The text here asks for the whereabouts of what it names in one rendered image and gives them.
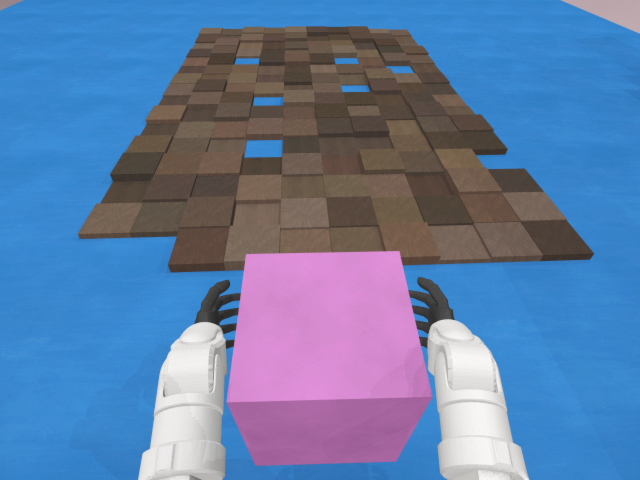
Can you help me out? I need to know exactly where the left robot forearm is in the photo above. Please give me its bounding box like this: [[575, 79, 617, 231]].
[[138, 322, 227, 480]]

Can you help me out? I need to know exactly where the right robot forearm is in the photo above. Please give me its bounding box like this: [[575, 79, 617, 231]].
[[427, 319, 529, 480]]

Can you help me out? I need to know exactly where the robot left hand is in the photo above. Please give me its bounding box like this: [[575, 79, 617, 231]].
[[194, 280, 241, 349]]

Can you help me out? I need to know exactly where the carton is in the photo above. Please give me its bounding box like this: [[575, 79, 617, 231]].
[[226, 251, 432, 466]]

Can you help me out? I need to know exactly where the robot right hand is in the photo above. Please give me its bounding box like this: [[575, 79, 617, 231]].
[[408, 277, 455, 348]]

